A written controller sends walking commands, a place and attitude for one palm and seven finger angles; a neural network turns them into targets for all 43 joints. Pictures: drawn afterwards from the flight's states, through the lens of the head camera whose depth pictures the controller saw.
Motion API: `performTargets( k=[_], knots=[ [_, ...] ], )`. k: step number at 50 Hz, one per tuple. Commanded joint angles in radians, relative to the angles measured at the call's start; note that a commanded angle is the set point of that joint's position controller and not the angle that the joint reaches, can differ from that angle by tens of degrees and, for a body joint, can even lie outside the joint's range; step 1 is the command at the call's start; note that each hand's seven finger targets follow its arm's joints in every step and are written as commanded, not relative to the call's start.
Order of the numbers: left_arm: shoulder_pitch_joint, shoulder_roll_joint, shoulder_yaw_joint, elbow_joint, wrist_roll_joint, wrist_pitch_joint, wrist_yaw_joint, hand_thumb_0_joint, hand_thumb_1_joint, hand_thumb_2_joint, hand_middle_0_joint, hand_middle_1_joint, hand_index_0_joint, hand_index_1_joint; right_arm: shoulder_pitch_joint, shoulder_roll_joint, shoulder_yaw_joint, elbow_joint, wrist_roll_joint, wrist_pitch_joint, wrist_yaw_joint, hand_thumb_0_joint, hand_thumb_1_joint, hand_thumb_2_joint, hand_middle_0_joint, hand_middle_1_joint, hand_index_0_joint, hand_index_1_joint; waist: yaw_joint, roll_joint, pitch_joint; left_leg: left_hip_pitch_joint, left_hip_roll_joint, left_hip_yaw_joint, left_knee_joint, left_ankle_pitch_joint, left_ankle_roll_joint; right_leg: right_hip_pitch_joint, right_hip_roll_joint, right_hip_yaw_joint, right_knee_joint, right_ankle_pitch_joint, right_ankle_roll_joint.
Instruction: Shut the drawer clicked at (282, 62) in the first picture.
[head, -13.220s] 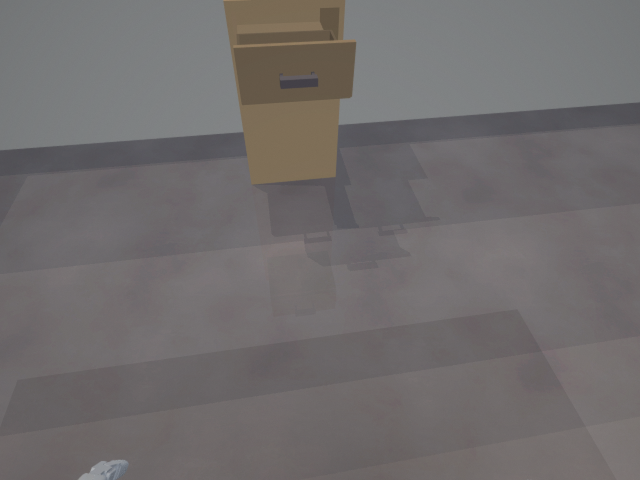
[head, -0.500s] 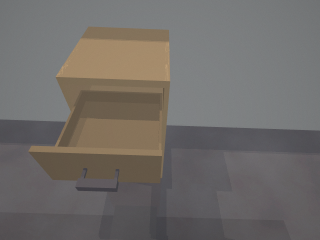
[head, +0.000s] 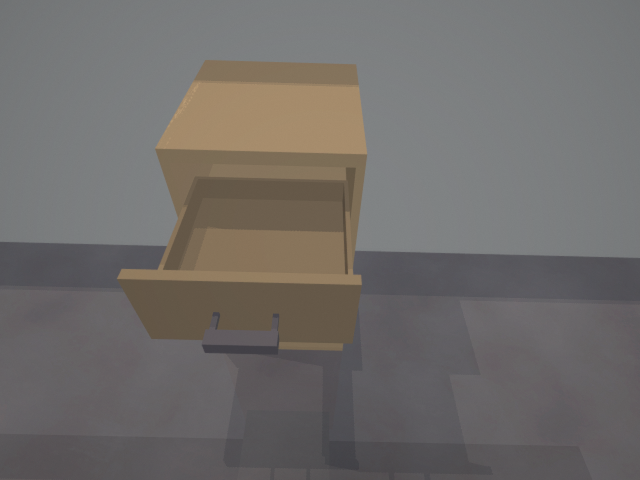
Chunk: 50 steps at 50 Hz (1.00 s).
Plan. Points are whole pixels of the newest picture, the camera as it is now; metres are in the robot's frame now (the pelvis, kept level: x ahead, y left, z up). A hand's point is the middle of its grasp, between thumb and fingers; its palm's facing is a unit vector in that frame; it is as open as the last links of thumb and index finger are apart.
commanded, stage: come to a stop and stand still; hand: left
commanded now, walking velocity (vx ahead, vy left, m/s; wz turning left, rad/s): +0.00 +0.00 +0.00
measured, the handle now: (243, 330) +0.36 +0.15 -0.09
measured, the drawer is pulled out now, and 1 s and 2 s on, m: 0.30 0.30 0.30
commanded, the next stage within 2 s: look again from close up in 1.60 s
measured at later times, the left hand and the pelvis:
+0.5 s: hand out of the picture -0.18 +0.17 -0.16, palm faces +0.14 -0.97 -0.17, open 7.4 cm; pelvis -0.04 +0.04 +0.01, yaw +2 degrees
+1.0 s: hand out of the picture -0.01 +0.23 -0.16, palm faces +0.00 -0.97 -0.23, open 7.3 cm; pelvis -0.06 +0.05 +0.01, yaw -1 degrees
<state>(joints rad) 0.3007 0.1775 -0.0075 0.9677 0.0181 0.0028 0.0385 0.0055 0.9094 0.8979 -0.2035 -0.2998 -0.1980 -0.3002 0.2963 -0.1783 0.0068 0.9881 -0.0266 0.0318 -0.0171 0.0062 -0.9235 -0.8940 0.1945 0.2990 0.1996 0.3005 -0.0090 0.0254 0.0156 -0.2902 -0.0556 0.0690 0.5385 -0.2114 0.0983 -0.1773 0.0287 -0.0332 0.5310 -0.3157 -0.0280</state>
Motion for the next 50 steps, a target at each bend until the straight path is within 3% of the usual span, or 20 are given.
performTargets(
  k=[1,7,14,21,23,25,26,27,29,30,31,32,33,34,36,38,42,44,46,50],
  knots=[
    [0.101,0.099,0.021,-0.031,0.004,-0.001,0.005,0.0,0.9,0.9,-0.2,-0.3,-0.2,-0.3,0.029,-0.123,-0.033,-0.056,0.002,-0.026,0.004,0.0,-0.9,-0.9,0.2,0.3,0.2,0.3,0.017,-0.015,0.114,-0.086,0.164,-0.278,-0.29,-0.384,-0.017,-0.126,-0.069,0.099,-0.109,-0.19,-0.046],
    [0.216,0.064,0.021,0.017,0.009,0.009,0.006,0.0,0.9,0.9,-0.2,-0.3,-0.2,-0.3,0.007,-0.129,-0.036,-0.028,0.011,-0.026,0.003,0.0,-0.9,-0.9,0.2,0.3,0.2,0.3,0.049,0.026,0.04,-0.084,0.193,-0.305,-0.386,-0.426,-0.011,-0.051,-0.03,0.016,-0.002,-0.098,-0.02],
    [0.326,0.028,0.026,0.077,0.015,0.022,0.01,0.0,0.9,0.9,-0.2,-0.3,-0.2,-0.3,-0.009,-0.125,-0.048,0.011,0.014,-0.014,0.002,0.0,-0.9,-0.9,0.2,0.3,0.2,0.3,0.058,0.024,0.062,-0.113,0.195,-0.284,-0.446,-0.443,-0.032,-0.034,-0.01,-0.028,0.048,-0.101,-0.018],
    [0.414,0.0,0.032,0.109,0.02,0.018,0.017,0.0,0.9,0.9,-0.2,-0.3,-0.2,-0.3,-0.04,-0.114,-0.059,0.016,0.017,0.006,0.003,0.0,-0.9,-0.9,0.2,0.3,0.2,0.3,0.053,-0.052,0.101,-0.125,0.128,-0.204,-0.359,-0.445,-0.07,-0.068,-0.035,0.024,-0.09,-0.141,-0.033],
    [0.381,0.016,0.035,0.099,0.018,0.013,0.019,0.0,0.9,0.9,-0.2,-0.3,-0.2,-0.3,-0.015,-0.092,-0.062,0.018,0.019,0.017,0.003,0.0,-0.9,-0.9,0.2,0.3,0.2,0.3,0.023,-0.137,0.101,-0.011,0.056,-0.138,-0.205,-0.366,-0.089,-0.233,-0.089,0.12,-0.202,-0.274,-0.059],
    [0.228,0.057,0.048,0.053,0.015,0.004,0.023,0.0,0.9,0.9,-0.2,-0.3,-0.2,-0.3,0.079,-0.048,-0.071,0.034,0.016,0.035,-0.001,0.0,-0.9,-0.9,0.2,0.3,0.2,0.3,-0.051,-0.268,0.051,0.217,-0.033,-0.067,0.292,-0.142,-0.101,-0.517,-0.253,0.317,-0.393,-0.391,-0.143],
    [0.056,0.087,0.064,-0.01,0.015,-0.002,0.036,0.0,0.9,0.9,-0.2,-0.3,-0.2,-0.3,0.157,-0.047,-0.085,0.042,0.01,0.037,0.0,0.0,-0.9,-0.9,0.2,0.3,0.2,0.3,-0.12,-0.288,0.042,0.241,0.002,-0.125,0.539,-0.122,-0.091,-0.611,-0.333,0.366,-0.401,-0.293,-0.169],
    [-0.059,0.072,0.057,-0.047,0.015,-0.016,0.041,0.0,0.9,0.9,-0.2,-0.3,-0.2,-0.3,0.206,-0.038,-0.082,0.05,0.013,0.017,0.003,0.0,-0.9,-0.9,0.2,0.3,0.2,0.3,-0.156,-0.221,0.049,0.215,0.058,-0.162,0.564,-0.168,-0.077,-0.613,-0.313,0.301,-0.338,-0.175,-0.152],
    [-0.007,0.061,0.047,-0.029,0.015,-0.011,0.028,0.0,0.9,0.9,-0.2,-0.3,-0.2,-0.3,0.212,0.004,-0.058,0.049,0.023,-0.017,0.008,0.0,-0.9,-0.9,0.2,0.3,0.2,0.3,-0.109,-0.052,0.128,0.154,0.073,-0.114,0.036,-0.198,-0.074,-0.515,-0.214,0.194,-0.126,-0.204,-0.078],
    [0.091,0.028,0.04,-0.007,0.013,0.001,0.028,0.0,0.9,0.9,-0.2,-0.3,-0.2,-0.3,0.194,-0.016,-0.045,0.048,0.015,-0.031,0.003,0.0,-0.9,-0.9,0.2,0.3,0.2,0.3,-0.06,0.045,0.144,0.117,0.088,-0.153,-0.171,-0.19,-0.073,-0.453,-0.111,0.155,0.072,-0.198,-0.049],
    [0.177,-0.01,0.035,0.008,0.0,0.004,0.022,0.0,0.9,0.9,-0.2,-0.3,-0.2,-0.3,0.16,-0.062,-0.049,0.037,0.007,-0.044,-0.008,0.0,-0.9,-0.9,0.2,0.3,0.2,0.3,-0.02,0.228,0.113,0.051,0.224,-0.348,-0.297,-0.232,-0.023,-0.399,-0.012,0.074,0.235,-0.171,0.006],
    [0.211,-0.003,0.037,0.002,-0.004,0.0,0.02,0.0,0.9,0.9,-0.2,-0.3,-0.2,-0.3,0.102,-0.084,-0.049,0.002,0.005,-0.041,-0.017,0.0,-0.9,-0.9,0.2,0.3,0.2,0.3,0.011,0.191,0.084,-0.072,0.269,-0.352,-0.316,-0.17,0.037,-0.28,-0.014,0.054,0.317,-0.147,0.021],
    [0.19,0.0,0.034,0.037,0.006,0.019,0.026,0.0,0.9,0.9,-0.2,-0.3,-0.2,-0.3,0.055,-0.058,-0.034,0.011,0.005,-0.052,-0.018,0.0,-0.9,-0.9,0.2,0.3,0.2,0.3,0.032,0.232,0.078,-0.113,0.272,-0.458,-0.36,-0.26,0.035,-0.265,-0.039,0.1,0.387,-0.122,0.022],
    [0.19,0.02,0.035,0.04,0.011,0.027,0.025,0.0,0.9,0.9,-0.2,-0.3,-0.2,-0.3,0.03,-0.059,-0.031,0.0,0.006,-0.05,-0.018,0.0,-0.9,-0.9,0.2,0.3,0.2,0.3,0.047,0.195,0.094,-0.159,0.282,-0.481,-0.384,-0.343,0.041,-0.261,-0.052,0.119,0.434,-0.099,0.017],
    [0.145,0.015,0.029,0.037,0.014,0.026,0.018,0.0,0.9,0.9,-0.2,-0.3,-0.2,-0.3,0.007,-0.058,-0.03,-0.003,0.006,-0.052,-0.015,0.0,-0.9,-0.9,0.2,0.3,0.2,0.3,0.054,0.012,0.147,-0.209,0.276,-0.44,-0.389,-0.358,0.066,-0.252,-0.073,0.108,0.424,-0.072,0.015],
    [0.129,0.007,0.026,0.028,0.013,0.02,0.012,0.0,0.9,0.9,-0.2,-0.3,-0.2,-0.3,0.027,-0.055,-0.031,0.006,0.006,-0.056,-0.013,0.0,-0.9,-0.9,0.2,0.3,0.2,0.3,0.05,-0.035,0.127,-0.166,0.26,-0.383,-0.365,-0.298,0.074,-0.199,-0.08,0.083,0.292,-0.093,0.014],
    [0.131,0.013,0.024,0.027,0.006,0.001,0.011,0.0,0.9,0.9,-0.2,-0.3,-0.2,-0.3,0.09,-0.038,-0.026,0.037,0.012,-0.056,-0.011,0.0,-0.9,-0.9,0.2,0.3,0.2,0.3,0.047,-0.023,0.086,-0.108,0.192,-0.304,-0.282,-0.235,0.021,-0.034,-0.066,0.092,-0.11,0.038,-0.003],
    [0.11,0.039,0.025,0.018,0.001,-0.004,0.014,0.0,0.9,0.9,-0.2,-0.3,-0.2,-0.3,0.11,-0.015,-0.022,0.047,0.015,-0.056,-0.005,0.0,-0.9,-0.9,0.2,0.3,0.2,0.3,0.035,-0.025,0.074,-0.107,0.144,-0.265,-0.271,-0.192,-0.024,0.003,-0.105,0.125,-0.139,0.078,-0.03],
    [0.088,0.04,0.023,0.014,-0.003,-0.016,0.01,0.0,0.9,0.9,-0.2,-0.3,-0.2,-0.3,0.106,-0.03,-0.024,0.05,0.014,-0.05,-0.006,0.0,-0.9,-0.9,0.2,0.3,0.2,0.3,0.019,-0.107,0.069,-0.041,0.123,-0.201,-0.215,-0.132,-0.036,-0.055,-0.119,0.163,-0.162,0.031,-0.042],
    [0.066,0.046,0.023,-0.001,-0.006,-0.017,0.009,0.0,0.9,0.9,-0.2,-0.3,-0.2,-0.3,0.121,-0.027,-0.019,0.067,0.015,-0.053,-0.005,0.0,-0.9,-0.9,0.2,0.3,0.2,0.3,0.007,-0.037,0.046,0.031,0.133,-0.192,-0.224,-0.073,-0.036,-0.072,-0.112,0.143,-0.158,0.073,-0.035]
  ],
)
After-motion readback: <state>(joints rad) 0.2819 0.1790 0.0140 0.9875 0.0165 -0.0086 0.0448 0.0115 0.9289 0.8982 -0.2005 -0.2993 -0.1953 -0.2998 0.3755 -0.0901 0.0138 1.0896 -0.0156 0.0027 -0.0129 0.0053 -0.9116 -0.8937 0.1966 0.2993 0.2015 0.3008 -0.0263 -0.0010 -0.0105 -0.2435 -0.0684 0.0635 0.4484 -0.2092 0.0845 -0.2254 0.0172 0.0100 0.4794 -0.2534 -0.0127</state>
